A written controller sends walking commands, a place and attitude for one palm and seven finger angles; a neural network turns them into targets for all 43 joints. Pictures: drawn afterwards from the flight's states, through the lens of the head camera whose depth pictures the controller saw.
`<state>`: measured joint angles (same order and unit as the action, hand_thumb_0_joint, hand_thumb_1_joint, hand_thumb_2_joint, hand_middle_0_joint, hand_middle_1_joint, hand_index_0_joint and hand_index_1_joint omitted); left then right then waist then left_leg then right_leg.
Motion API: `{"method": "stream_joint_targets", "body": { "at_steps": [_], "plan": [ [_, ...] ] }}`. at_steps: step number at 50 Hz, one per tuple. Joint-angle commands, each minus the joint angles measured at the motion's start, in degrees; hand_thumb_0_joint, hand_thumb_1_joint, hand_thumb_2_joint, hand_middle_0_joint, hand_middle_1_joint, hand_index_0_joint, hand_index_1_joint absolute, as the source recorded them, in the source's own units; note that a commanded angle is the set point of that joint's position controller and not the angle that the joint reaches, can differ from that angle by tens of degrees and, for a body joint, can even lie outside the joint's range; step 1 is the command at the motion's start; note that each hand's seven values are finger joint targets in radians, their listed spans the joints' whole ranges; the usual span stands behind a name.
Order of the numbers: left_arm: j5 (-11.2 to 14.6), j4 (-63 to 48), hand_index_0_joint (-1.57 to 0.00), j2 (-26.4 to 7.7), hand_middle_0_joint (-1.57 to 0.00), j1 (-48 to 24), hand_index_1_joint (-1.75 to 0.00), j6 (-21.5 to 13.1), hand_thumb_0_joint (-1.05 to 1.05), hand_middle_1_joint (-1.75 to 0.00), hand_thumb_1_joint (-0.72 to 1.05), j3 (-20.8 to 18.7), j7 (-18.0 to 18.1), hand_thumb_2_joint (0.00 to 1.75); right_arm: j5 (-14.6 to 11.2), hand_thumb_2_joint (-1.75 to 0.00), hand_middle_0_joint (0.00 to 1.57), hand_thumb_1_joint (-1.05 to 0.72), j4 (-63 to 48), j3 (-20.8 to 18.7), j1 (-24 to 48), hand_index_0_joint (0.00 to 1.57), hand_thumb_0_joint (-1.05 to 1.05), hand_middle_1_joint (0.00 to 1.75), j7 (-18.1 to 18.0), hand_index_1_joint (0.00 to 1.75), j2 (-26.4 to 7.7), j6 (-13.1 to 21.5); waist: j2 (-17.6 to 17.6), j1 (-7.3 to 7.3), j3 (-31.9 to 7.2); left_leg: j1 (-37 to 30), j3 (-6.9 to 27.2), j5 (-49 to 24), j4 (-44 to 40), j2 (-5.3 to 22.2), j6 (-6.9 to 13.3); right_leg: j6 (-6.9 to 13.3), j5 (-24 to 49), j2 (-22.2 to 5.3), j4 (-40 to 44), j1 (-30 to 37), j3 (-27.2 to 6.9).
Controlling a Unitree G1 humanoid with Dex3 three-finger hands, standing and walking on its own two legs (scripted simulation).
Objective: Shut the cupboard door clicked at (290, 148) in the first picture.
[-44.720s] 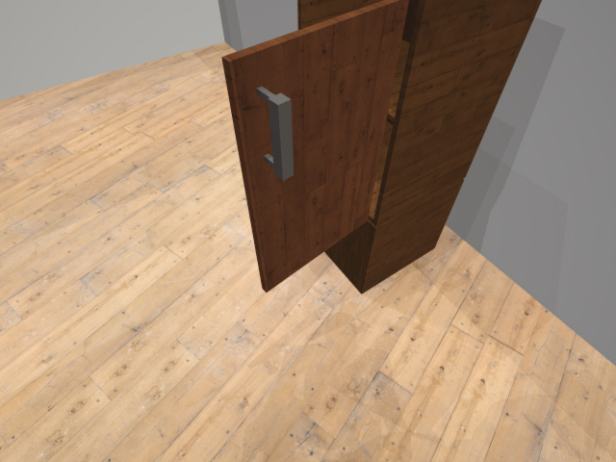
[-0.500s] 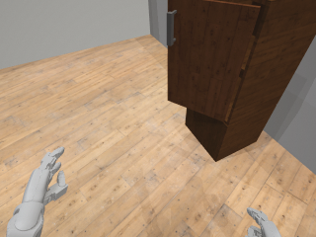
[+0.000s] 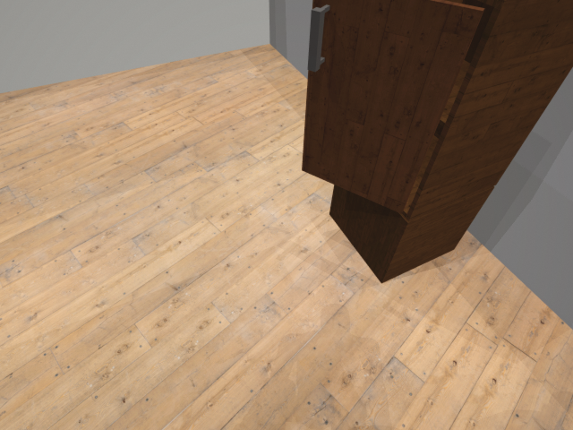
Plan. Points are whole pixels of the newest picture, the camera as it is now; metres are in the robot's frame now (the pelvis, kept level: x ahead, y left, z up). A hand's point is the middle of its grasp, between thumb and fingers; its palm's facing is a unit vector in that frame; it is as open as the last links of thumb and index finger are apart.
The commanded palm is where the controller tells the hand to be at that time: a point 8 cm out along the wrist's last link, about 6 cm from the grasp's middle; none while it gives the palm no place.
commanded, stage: let the arm hang, fingers relaxed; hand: left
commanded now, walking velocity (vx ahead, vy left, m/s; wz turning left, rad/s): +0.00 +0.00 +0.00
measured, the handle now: (319, 38) +0.96 -0.02 +0.12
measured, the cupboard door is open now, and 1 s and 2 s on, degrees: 31 31 31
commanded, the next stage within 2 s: look to check the result in 0.48 s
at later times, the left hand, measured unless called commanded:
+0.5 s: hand out of the picture -0.01 +0.16 -0.18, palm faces +0.04 -0.99 -0.16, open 7.4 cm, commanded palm none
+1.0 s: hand out of the picture +0.01 +0.19 -0.17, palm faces +0.02 -0.97 -0.23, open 7.4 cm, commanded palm none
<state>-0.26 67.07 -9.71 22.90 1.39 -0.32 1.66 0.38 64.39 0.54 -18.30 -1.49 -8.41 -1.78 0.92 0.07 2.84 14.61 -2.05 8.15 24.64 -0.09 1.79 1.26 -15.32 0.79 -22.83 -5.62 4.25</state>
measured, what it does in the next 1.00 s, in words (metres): stands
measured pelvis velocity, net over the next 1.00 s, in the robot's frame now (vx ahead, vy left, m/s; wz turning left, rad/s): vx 0.02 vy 0.00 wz -0.01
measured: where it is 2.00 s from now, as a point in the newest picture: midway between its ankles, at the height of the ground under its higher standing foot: outside the picture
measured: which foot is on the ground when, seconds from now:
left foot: down 0.00-1.00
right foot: down 0.00-1.00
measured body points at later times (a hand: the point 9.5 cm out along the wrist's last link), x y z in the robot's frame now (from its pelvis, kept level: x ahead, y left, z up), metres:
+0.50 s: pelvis +0.00 +0.00 +0.00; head +0.00 +0.00 +0.45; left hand -0.01 +0.21 -0.16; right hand -0.02 -0.21 -0.16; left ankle +0.06 +0.10 -0.74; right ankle -0.03 -0.10 -0.74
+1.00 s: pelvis +0.02 +0.00 +0.00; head +0.02 -0.01 +0.45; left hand +0.01 +0.24 -0.15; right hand +0.03 -0.25 -0.16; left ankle +0.06 +0.10 -0.74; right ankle -0.03 -0.10 -0.74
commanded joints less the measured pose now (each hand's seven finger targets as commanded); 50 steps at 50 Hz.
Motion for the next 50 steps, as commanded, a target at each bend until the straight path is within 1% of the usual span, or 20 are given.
{"method": "stream_joint_targets", "body": {
  "at_steps": [1,4,6,9,10,12,16,20,26,27,29,31,35,37,38,40,43,44,47,50],
  "plan": [
    [-0.28,-1.17,-0.2,-3.89,-0.2,2.55,-0.3,-1.48,0.0,-0.3,0.9,-0.59,0.46,0.9,0.26,-0.9,0.2,-0.9,-1.3,-1.3,-2.24,0.2,0.0,0.3,-0.87,0.3,-5.81,1.04,-1.04,-0.53,3.37,-1.85,7.16,6.4,-6.35,5.86,0.54,1.72,-4.29,-6.07,6.21,-8.21,-6.07],
    [-0.43,-0.75,-0.2,-3.59,-0.2,3.72,-0.3,-1.45,0.0,-0.3,0.9,-0.63,0.58,0.9,0.21,-0.9,0.2,-0.9,-0.94,-1.46,-2.8,0.2,0.0,0.3,-0.82,0.3,-5.52,0.93,-1.86,-0.25,4.34,-1.23,7.01,7.86,-6.79,5.61,0.6,1.65,-5.55,-5.89,6.14,-9.15,-6.22],
    [-0.45,-0.77,-0.2,-3.05,-0.2,3.67,-0.3,-1.52,0.0,-0.3,0.9,-0.76,0.66,0.9,0.38,-0.9,0.2,-0.9,-0.59,-1.42,-3.31,0.2,0.0,0.3,-0.8,0.3,-4.7,1.04,-1.67,-0.48,4.35,-0.96,6.83,7.31,-6.77,5.36,0.52,1.59,-5.18,-6.02,5.78,-9.12,-6.33],
    [-0.5,-0.98,-0.2,-2.95,-0.2,4.22,-0.3,-1.65,0.0,-0.3,0.9,-0.81,0.74,0.9,0.23,-0.9,0.2,-0.9,-0.69,-1.42,-3.33,0.2,0.0,0.3,-0.8,0.3,-4.56,1.19,-0.93,-0.2,4.38,-1.04,6.76,6.5,-6.69,5.35,0.63,1.46,-4.07,-5.93,5.62,-9.24,-6.28],
    [-0.49,-0.94,-0.2,-2.61,-0.2,3.89,-0.3,-1.73,0.0,-0.3,0.9,-0.82,0.78,0.9,0.36,-0.9,0.2,-0.9,-0.57,-1.44,-3.3,0.2,0.0,0.3,-0.8,0.3,-4.16,1.26,-1.56,-0.37,4.36,-1.18,6.62,5.86,-6.64,5.31,0.57,1.48,-3.58,-6.07,5.48,-9.22,-6.41],
    [-0.45,-1.16,-0.2,-2.43,-0.2,3.44,-0.3,-1.75,0.0,-0.3,0.9,-0.86,0.81,0.9,0.37,-0.9,0.2,-0.9,-0.51,-1.37,-3.56,0.2,0.0,0.3,-0.82,0.3,-4.03,1.4,-0.08,-0.49,4.39,-1.15,6.81,5.78,-7.04,5.38,0.56,1.42,-2.93,-5.97,5.2,-9.03,-6.49],
    [-0.52,-1.55,-0.2,-2.35,-0.2,3.21,-0.3,-1.73,0.0,-0.3,0.9,-1.06,0.79,0.9,0.4,-0.9,0.2,-0.9,-0.58,-1.38,-3.53,0.2,0.0,0.3,-0.84,0.3,-3.96,1.49,0.26,-0.37,5.39,-0.1,6.84,6.62,-7.58,5.38,0.47,1.31,-2.76,-5.86,5.14,-8.86,-6.28],
    [-0.5,-1.87,-0.2,-2.79,-0.2,2.7,-0.3,-1.97,0.0,-0.3,0.9,-1.23,0.76,0.9,0.36,-0.9,0.2,-0.9,-0.86,-1.53,-3.43,0.2,0.0,0.3,-0.8,0.3,-4.14,1.67,-0.88,-0.39,3.99,-1.02,6.5,4.17,-6.75,5.26,0.48,1.45,-1.68,-6.28,5.39,-8.0,-6.39],
    [-0.39,-2.22,-0.2,-3.51,-0.2,1.36,-0.3,-2.11,0.0,-0.3,0.9,-1.41,0.68,0.9,0.39,-0.9,0.2,-0.9,-0.95,-1.55,-2.83,0.2,0.0,0.3,-0.84,0.3,-5.13,1.86,0.1,-0.44,3.56,-2.14,6.51,1.32,-6.06,5.38,0.43,1.48,-0.23,-6.37,5.42,-7.39,-6.3],
    [-0.39,-2.16,-0.2,-3.74,-0.2,1.45,-0.3,-2.13,0.0,-0.3,0.9,-1.51,0.64,0.9,0.37,-0.9,0.2,-0.9,-0.92,-1.59,-2.52,0.2,0.0,0.3,-0.86,0.3,-5.36,1.92,0.44,-0.45,2.8,-2.7,6.35,0.98,-6.06,5.47,0.45,1.45,0.09,-6.47,5.46,-7.08,-6.31],
    [-0.43,-2.23,-0.2,-4.39,-0.2,1.03,-0.3,-2.24,0.0,-0.3,0.9,-1.58,0.64,0.9,0.21,-0.9,0.2,-0.9,-1.16,-1.68,-2.38,0.2,0.0,0.3,-0.89,0.3,-6.04,1.97,-0.34,-0.38,2.63,-2.94,6.43,-0.73,-5.61,5.6,0.55,1.54,0.97,-6.42,5.64,-6.47,-6.25],
    [-0.35,-2.05,-0.2,-4.38,-0.2,0.59,-0.3,-2.1,0.0,-0.3,0.9,-1.52,0.59,0.9,0.28,-0.9,0.2,-0.9,-1.07,-1.67,-1.84,0.2,0.0,0.3,-0.88,0.3,-6.11,1.91,0.13,-0.48,3.38,-3.11,6.6,0.36,-6.08,5.65,0.5,1.48,0.01,-6.56,5.86,-7.02,-6.28],
    [-0.4,-2.05,-0.2,-5.43,-0.2,-0.1,-0.3,-2.13,0.0,-0.3,0.9,-1.62,0.47,0.9,0.26,-0.9,0.2,-0.9,-1.27,-1.87,-0.81,0.2,0.0,0.3,-0.83,0.3,-7.26,1.82,-0.31,-0.61,2.79,-3.82,6.7,0.87,-6.14,5.72,0.48,1.57,-0.39,-6.6,6.17,-6.89,-6.45],
    [-0.41,-2.19,-0.2,-6.01,-0.2,-0.81,-0.3,-2.28,0.0,-0.3,0.9,-1.72,0.43,0.9,0.23,-0.9,0.2,-0.9,-1.32,-1.9,-0.44,0.2,0.0,0.3,-0.83,0.3,-7.82,1.96,-1.0,-0.59,1.98,-4.21,6.55,-1.23,-5.76,5.84,0.52,1.51,1.43,-6.65,6.11,-5.91,-6.49],
    [-0.39,-2.19,-0.2,-6.15,-0.2,-1.14,-0.3,-2.29,0.0,-0.3,0.9,-1.68,0.42,0.9,0.24,-0.9,0.2,-0.9,-1.24,-1.89,-0.03,0.2,0.0,0.3,-0.84,0.3,-8.19,1.97,-0.62,-0.59,2.4,-4.25,6.47,-1.43,-5.77,5.94,0.49,1.49,1.47,-6.7,6.26,-6.03,-6.51],
    [-0.41,-2.32,-0.2,-6.9,-0.2,-1.52,-0.3,-2.41,0.0,-0.3,0.9,-1.81,0.4,0.9,0.2,-0.9,0.2,-0.9,-1.42,-1.99,0.45,0.2,0.0,0.3,-0.78,0.3,-8.75,2.07,-1.01,-0.68,1.06,-5.05,6.51,-2.75,-5.51,6.11,0.53,1.53,2.26,-6.84,6.24,-5.25,-6.39],
    [-0.38,-2.46,-0.2,-7.4,-0.2,-2.36,-0.3,-2.44,0.0,-0.3,0.9,-1.78,0.32,0.9,0.2,-0.9,0.2,-0.9,-1.44,-1.96,1.7,0.2,0.0,0.3,-0.81,0.3,-9.61,2.19,-0.31,-0.54,1.18,-5.45,6.57,-3.68,-5.64,6.25,0.57,1.41,3.15,-7.02,6.59,-4.98,-6.56],
    [-0.45,-2.46,-0.2,-8.0,-0.2,-2.45,-0.3,-2.47,0.0,-0.3,0.9,-1.79,0.33,0.9,0.07,-0.9,0.2,-0.9,-1.58,-1.99,1.95,0.2,0.0,0.3,-0.75,0.3,-9.88,2.15,-0.79,-0.5,0.76,-5.75,6.61,-4.56,-5.47,6.33,0.61,1.48,3.73,-6.96,6.62,-4.72,-6.43],
    [-0.42,-2.46,-0.2,-8.15,-0.2,-3.63,-0.3,-2.43,0.0,-0.3,0.9,-1.65,0.24,0.9,0.21,-0.9,0.2,-0.9,-1.47,-1.92,3.11,0.2,0.0,0.3,-0.7,0.3,-10.32,2.05,-1.03,-0.58,2.33,-5.58,6.58,-3.51,-5.94,6.27,0.42,1.38,3.3,-7.11,7.22,-5.3,-6.73],
    [-0.45,-2.66,-0.2,-9.24,-0.2,-4.5,-0.3,-2.52,0.0,-0.3,0.9,-1.76,0.13,0.9,0.18,-0.9,0.2,-0.9,-1.64,-1.96,3.95,0.2,0.0,0.3,-0.62,0.3,-10.97,2.17,-0.82,-0.56,0.93,-6.21,6.55,-4.91,-5.85,6.41,0.37,1.35,4.74,-7.26,7.28,-4.23,-6.78]
  ]
}}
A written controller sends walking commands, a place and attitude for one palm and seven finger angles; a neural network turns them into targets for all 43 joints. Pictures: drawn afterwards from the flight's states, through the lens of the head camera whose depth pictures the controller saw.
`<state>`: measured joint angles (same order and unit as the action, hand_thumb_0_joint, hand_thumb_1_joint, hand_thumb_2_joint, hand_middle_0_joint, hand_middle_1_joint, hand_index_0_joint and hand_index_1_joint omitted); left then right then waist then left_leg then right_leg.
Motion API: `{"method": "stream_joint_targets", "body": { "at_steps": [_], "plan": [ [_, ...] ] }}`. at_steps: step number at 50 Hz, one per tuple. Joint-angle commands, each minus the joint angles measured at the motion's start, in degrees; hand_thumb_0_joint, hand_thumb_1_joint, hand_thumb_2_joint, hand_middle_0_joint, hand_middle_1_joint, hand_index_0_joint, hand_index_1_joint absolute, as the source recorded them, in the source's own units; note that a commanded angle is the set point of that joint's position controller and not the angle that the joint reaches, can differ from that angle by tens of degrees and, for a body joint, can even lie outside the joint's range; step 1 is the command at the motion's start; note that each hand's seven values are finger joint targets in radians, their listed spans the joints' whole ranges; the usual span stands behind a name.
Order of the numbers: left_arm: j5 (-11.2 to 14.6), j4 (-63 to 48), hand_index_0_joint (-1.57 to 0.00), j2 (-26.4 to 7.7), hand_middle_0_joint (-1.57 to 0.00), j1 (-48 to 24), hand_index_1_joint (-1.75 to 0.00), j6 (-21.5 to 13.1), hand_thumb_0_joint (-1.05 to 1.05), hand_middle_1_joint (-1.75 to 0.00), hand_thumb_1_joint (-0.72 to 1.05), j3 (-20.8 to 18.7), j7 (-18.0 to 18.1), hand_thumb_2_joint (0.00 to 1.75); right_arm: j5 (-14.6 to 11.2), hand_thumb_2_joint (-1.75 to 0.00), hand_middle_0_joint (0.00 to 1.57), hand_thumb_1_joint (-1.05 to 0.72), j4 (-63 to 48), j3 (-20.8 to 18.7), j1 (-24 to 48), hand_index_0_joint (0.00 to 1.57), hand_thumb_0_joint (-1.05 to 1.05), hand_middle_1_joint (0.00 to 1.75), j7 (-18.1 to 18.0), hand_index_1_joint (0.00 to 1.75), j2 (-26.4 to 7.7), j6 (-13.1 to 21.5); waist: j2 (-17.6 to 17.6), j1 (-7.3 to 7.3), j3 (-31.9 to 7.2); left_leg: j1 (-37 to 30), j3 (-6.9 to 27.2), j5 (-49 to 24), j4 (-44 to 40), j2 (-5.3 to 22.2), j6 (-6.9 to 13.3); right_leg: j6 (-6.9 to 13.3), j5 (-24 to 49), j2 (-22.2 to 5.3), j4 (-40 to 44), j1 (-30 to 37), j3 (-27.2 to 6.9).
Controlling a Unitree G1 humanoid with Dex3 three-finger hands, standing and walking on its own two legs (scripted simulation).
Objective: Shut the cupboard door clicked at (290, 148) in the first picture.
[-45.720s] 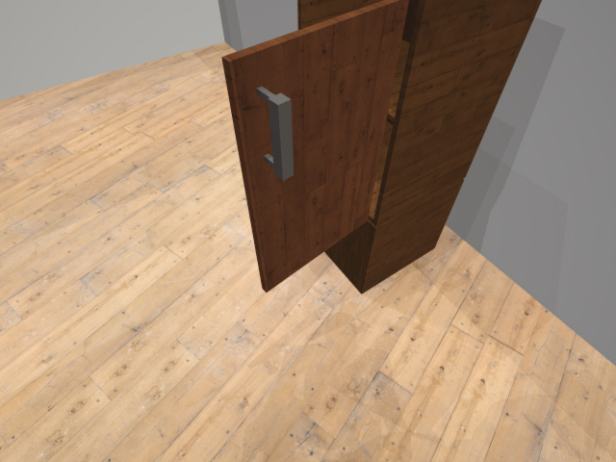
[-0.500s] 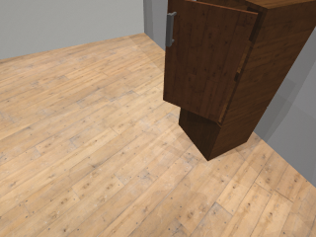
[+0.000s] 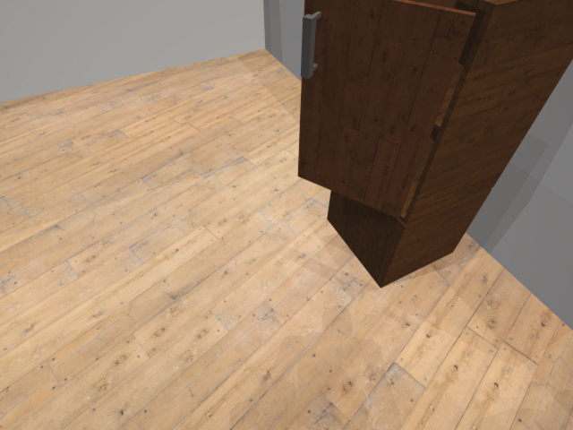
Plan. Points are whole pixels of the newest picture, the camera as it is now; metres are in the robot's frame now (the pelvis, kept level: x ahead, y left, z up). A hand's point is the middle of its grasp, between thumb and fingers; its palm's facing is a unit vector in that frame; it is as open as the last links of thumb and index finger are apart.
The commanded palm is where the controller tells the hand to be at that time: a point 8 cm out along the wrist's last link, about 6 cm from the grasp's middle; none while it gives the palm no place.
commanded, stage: look to check the result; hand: left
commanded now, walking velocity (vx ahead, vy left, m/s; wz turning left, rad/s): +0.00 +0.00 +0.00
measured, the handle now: (312, 45) +0.94 -0.01 +0.12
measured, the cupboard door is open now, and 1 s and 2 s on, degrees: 31 31 31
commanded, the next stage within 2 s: walk to a spot facing it in 0.10 s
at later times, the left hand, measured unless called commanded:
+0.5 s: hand out of the picture +0.03 +0.20 -0.19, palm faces +0.15 -0.96 -0.24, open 7.4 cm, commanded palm none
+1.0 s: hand out of the picture +0.02 +0.21 -0.16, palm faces +0.41 -0.85 -0.32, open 7.4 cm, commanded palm none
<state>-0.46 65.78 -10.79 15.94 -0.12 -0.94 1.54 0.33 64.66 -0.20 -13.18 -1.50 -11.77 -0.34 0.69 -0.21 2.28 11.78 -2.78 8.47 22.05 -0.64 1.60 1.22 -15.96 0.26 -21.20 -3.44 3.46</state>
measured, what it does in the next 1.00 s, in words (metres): steps on the spot, turning left: right foot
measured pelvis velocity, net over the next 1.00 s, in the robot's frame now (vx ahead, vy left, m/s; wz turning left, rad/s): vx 0.01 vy -0.03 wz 0.45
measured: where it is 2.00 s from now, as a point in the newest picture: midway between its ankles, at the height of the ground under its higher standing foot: outside the picture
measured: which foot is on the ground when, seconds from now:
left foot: down 0.00-0.94, up 0.96-1.00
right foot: down 0.00-0.58, up 0.60-0.92, down 0.94-1.00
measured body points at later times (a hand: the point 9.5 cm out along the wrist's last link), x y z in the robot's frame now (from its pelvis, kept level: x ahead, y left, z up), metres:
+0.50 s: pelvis +0.01 -0.01 -0.01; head +0.03 +0.00 +0.43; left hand +0.03 +0.25 -0.17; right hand +0.06 -0.25 -0.17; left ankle +0.02 +0.10 -0.72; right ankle -0.05 -0.10 -0.74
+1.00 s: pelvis +0.01 -0.03 -0.01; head +0.06 -0.03 +0.43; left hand +0.00 +0.25 -0.14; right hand +0.17 -0.25 -0.17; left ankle +0.02 +0.10 -0.71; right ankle +0.04 -0.15 -0.75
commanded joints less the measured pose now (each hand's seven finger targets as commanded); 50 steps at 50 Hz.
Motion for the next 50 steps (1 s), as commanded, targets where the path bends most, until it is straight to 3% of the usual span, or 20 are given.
{"method": "stream_joint_targets", "body": {
  "at_steps": [1,11,17,19,21,24,27,28,29,30,31,33,37,44,45,46,47,48,49,50],
  "plan": [
    [-0.22,-1.48,-0.2,-8.19,-0.2,2.09,-0.3,-1.06,0.0,-0.3,0.9,-1.13,0.25,0.9,0.27,-0.9,0.2,-0.9,-1.94,-1.21,-0.9,0.2,0.0,0.3,-0.6,0.3,-7.95,0.76,-0.77,-0.35,1.21,-3.56,7.27,-5.24,-3.32,7.02,0.52,1.39,5.45,-6.76,5.75,-6.17,-6.02],
    [-0.25,-2.22,-0.2,-10.59,-0.2,-1.1,-0.3,-1.37,0.0,-0.3,0.9,-1.41,0.05,0.9,0.29,-0.9,0.2,-0.9,-2.35,-1.33,2.02,0.2,0.0,0.3,-0.5,0.3,-10.26,1.02,-0.57,-0.32,-0.41,-4.65,7.18,-8.33,-3.3,7.38,0.25,1.37,10.35,-7.28,6.21,-4.09,-6.32],
    [-0.24,-3.92,-0.2,-9.49,-0.2,1.98,-0.3,0.24,0.0,-0.3,0.9,-2.54,0.86,0.9,0.44,-0.9,0.2,-0.9,-3.99,-1.15,0.45,0.2,0.0,0.3,-0.12,0.3,-6.0,-0.42,-3.36,0.7,-1.38,4.08,5.67,-11.83,5.77,4.48,-0.9,2.43,20.17,-11.78,-0.22,0.63,-3.8],
    [-0.47,-5.62,-0.2,-10.67,-0.2,2.21,-0.3,0.49,0.0,-0.3,0.9,-3.52,1.1,0.9,0.54,-0.9,0.2,-0.9,-5.77,-1.69,0.9,0.2,0.0,0.3,0.03,0.3,-5.65,-0.97,-7.47,1.37,-1.11,9.04,3.38,-3.65,14.53,2.61,-1.68,5.61,26.81,-15.98,-0.86,1.98,-4.48],
    [-0.89,-7.17,-0.2,-11.03,-0.2,1.66,-0.3,0.61,0.0,-0.3,0.9,-3.94,1.22,0.9,0.74,-0.9,0.2,-0.9,-7.74,-2.63,2.62,0.2,0.0,0.3,0.18,0.3,-5.29,-1.88,-8.95,1.5,2.14,14.96,2.0,17.2,27.71,2.35,-2.33,10.36,33.89,-22.22,-0.5,0.53,-6.54],
    [-1.49,-9.93,-0.2,-12.15,-0.2,-1.64,-0.3,0.52,0.0,-0.3,0.9,-4.89,1.26,0.9,0.38,-0.9,0.2,-0.9,-10.47,-3.04,3.39,0.2,0.0,0.3,0.97,0.3,-4.38,-2.25,-6.52,0.1,4.71,16.06,1.41,21.3,26.96,4.59,-2.75,9.82,38.47,-23.1,-4.16,-0.47,-2.16],
    [-0.59,-11.68,-0.2,-12.67,-0.2,-1.97,-0.3,0.61,0.0,-0.3,0.9,-5.13,0.67,0.9,1.08,-0.9,0.2,-0.9,-10.32,-3.16,-2.55,0.2,0.0,0.3,1.52,0.3,-4.59,-2.09,-3.65,-2.75,1.0,2.24,-2.33,2.03,11.32,2.35,-1.51,2.9,34.17,-18.02,-16.51,-6.45,5.17],
    [-0.16,-12.71,-0.2,-10.74,-0.2,-0.3,-0.3,1.01,0.0,-0.3,0.9,-4.88,0.41,0.9,1.55,-0.9,0.2,-0.9,-10.42,-4.02,-5.62,0.2,0.0,0.3,1.49,0.3,-8.36,-1.63,8.26,-3.51,-1.31,-3.12,10.99,-16.77,4.86,9.9,3.25,-1.74,17.78,-12.06,-27.05,-14.45,7.93],
    [0.06,-15.13,-0.2,-8.0,-0.2,-1.71,-0.3,1.27,0.0,-0.3,0.9,-3.86,0.34,0.9,1.63,-0.9,0.2,-0.9,-10.3,-5.11,-8.75,0.2,0.0,0.3,1.15,0.3,-13.33,-1.38,19.78,-4.32,-2.71,-4.29,28.6,-31.11,-1.21,21.73,11.19,-4.15,-21.2,-4.95,-40.05,-21.13,5.69],
    [-0.53,-16.81,-0.2,-8.29,-0.2,-4.53,-0.3,2.01,0.0,-0.3,0.9,-4.13,0.65,0.9,1.74,-0.9,0.2,-0.9,-10.06,-5.48,-9.63,0.2,0.0,0.3,0.64,0.3,-14.46,-1.56,10.72,-5.16,-4.73,-0.32,31.96,-13.3,-4.8,22.79,12.44,-2.98,-23.65,-3.95,-45.29,-20.64,-1.94],
    [-0.62,-16.89,-0.2,-7.5,-0.2,-6.34,-0.3,2.35,0.0,-0.3,0.9,-4.45,0.62,0.9,1.88,-0.9,0.2,-0.9,-11.15,-5.59,-7.06,0.2,0.0,0.3,0.29,0.3,-14.36,-1.45,8.94,-3.94,-3.24,2.86,32.41,2.04,-6.95,21.12,10.67,-2.76,-19.19,-4.83,-46.73,-23.3,-4.21],
    [-0.96,-16.86,-0.2,-7.23,-0.2,-6.94,-0.3,2.08,0.0,-0.3,0.9,-4.72,-0.04,0.9,1.92,-0.9,0.2,-0.9,-12.85,-5.03,-2.51,0.2,0.0,0.3,0.04,0.3,-12.02,-1.01,6.38,-2.22,-0.73,6.68,28.34,10.06,-7.95,16.98,8.47,-3.23,-11.22,-5.2,-44.97,-24.7,-5.31],
    [-0.91,-17.02,-0.2,-5.94,-0.2,-5.47,-0.3,1.64,0.0,-0.3,0.9,-4.35,-0.48,0.9,1.82,-0.9,0.2,-0.9,-13.49,-5.41,-2.06,0.2,0.0,0.3,-0.05,0.3,-12.09,-0.71,3.73,-1.9,-5.64,1.11,24.43,1.99,-5.51,13.82,8.52,-3.99,-10.25,-2.87,-34.24,-22.63,-4.03],
    [-0.78,-17.71,-0.2,-7.41,-0.2,-0.09,-0.3,1.54,0.0,-0.3,0.9,-4.55,-0.17,0.9,1.52,-0.9,0.2,-0.9,-15.24,-6.67,1.16,0.2,0.0,0.3,0.77,0.3,-12.42,-1.97,9.19,0.31,-7.63,4.9,24.28,0.58,-2.8,8.11,5.32,-3.59,-5.69,1.45,-13.08,-9.93,-2.12],
    [-0.7,-17.04,-0.2,-8.47,-0.2,2.78,-0.3,1.41,0.0,-0.3,0.9,-5.02,0.02,0.9,1.12,-0.9,0.2,-0.9,-16.24,-6.73,3.22,0.2,0.0,0.3,0.84,0.3,-11.24,-2.22,7.73,2.07,-7.4,10.82,23.05,5.03,-1.13,6.1,3.48,-3.16,-1.74,0.53,-5.41,-2.82,-1.97],
    [-1.35,-17.24,-0.2,-11.68,-0.2,4.36,-0.3,1.09,0.0,-0.3,0.9,-5.77,0.33,0.9,0.6,-0.9,0.2,-0.9,-16.91,-6.69,3.63,0.2,0.0,0.3,1.19,0.3,-8.59,-2.55,-0.64,2.79,-6.02,18.46,18.66,13.6,6.55,0.66,-0.11,-0.44,-6.78,-6.94,3.74,1.56,-9.42],
    [-2.17,-18.29,-0.2,-16.75,-0.2,2.51,-0.3,0.97,0.0,-0.3,0.9,-6.66,0.62,0.9,0.44,-0.9,0.2,-0.9,-17.85,-6.37,3.35,0.2,0.0,0.3,1.5,0.3,-5.3,-2.54,-15.16,2.65,-1.9,26.08,7.81,20.79,24.38,-7.19,-4.52,6.61,-16.53,-23.13,12.13,-2.38,-27.52],
    [-1.67,-20.27,-0.2,-16.57,-0.2,-4.49,-0.3,1.36,0.0,-0.3,0.9,-5.52,0.83,0.9,1.45,-0.9,0.2,-0.9,-17.98,-6.71,3.44,0.2,0.0,0.3,1.95,0.3,-7.15,-2.75,-11.73,0.47,1.27,23.99,7.87,22.99,39.74,-4.12,-3.73,8.88,-13.1,-27.95,12.18,-13.46,-25.68],
    [-1.54,-20.96,-0.2,-13.71,-0.2,-6.63,-0.3,0.82,0.0,-0.3,0.9,-5.7,1.38,0.9,1.44,-0.9,0.2,-0.9,-17.78,-6.96,2.18,0.2,0.0,0.3,1.79,0.3,-6.77,-3.3,-11.79,-1.38,0.56,23.7,9.04,22.07,47.05,-2.7,-3.33,8.92,-8.8,-25.6,10.36,-15.3,-25.71],
    [-1.4,-20.79,-0.2,-11.82,-0.2,-8.51,-0.3,0.32,0.0,-0.3,0.9,-4.94,1.16,0.9,1.52,-0.9,0.2,-0.9,-16.81,-6.56,1.88,0.2,0.0,0.3,2.26,0.3,-6.83,-3.14,-10.68,-2.25,2.07,24.69,8.22,18.76,49.3,-0.36,-3.65,8.29,0.41,-21.56,6.48,-12.83,-18.66]
  ]
}}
